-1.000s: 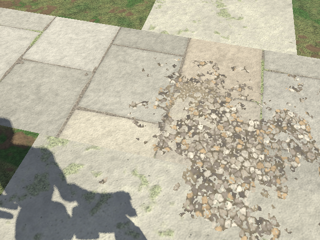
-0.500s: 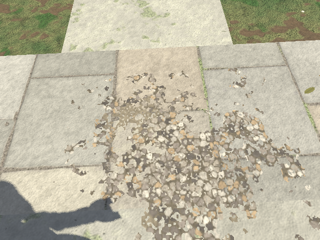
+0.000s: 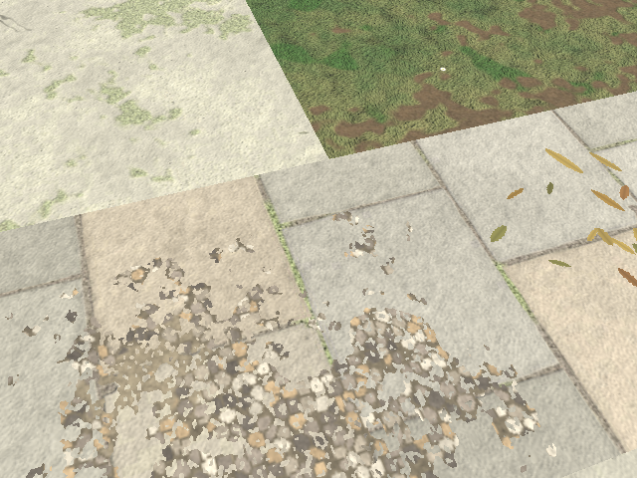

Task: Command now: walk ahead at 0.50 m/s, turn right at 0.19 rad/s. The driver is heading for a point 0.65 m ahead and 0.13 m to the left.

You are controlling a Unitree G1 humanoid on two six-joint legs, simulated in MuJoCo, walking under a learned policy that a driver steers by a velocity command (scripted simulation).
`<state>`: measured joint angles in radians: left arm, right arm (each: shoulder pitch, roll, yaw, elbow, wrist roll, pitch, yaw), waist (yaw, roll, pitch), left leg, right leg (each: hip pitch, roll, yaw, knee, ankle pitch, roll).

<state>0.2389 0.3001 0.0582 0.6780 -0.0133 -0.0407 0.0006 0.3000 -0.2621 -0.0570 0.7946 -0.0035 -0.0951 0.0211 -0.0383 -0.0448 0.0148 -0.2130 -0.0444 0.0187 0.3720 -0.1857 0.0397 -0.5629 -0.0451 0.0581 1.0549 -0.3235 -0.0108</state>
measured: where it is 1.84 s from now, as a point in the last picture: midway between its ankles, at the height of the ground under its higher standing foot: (311, 401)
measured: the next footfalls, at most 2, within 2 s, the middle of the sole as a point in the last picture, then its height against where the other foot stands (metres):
right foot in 0.26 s outside the picture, level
left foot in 0.80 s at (269, 432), level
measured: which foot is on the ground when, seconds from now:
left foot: down 0.00-0.28, up 0.30-0.78, down 0.80-1.00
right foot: up 0.00-0.24, down 0.26-0.82, up 0.84-1.00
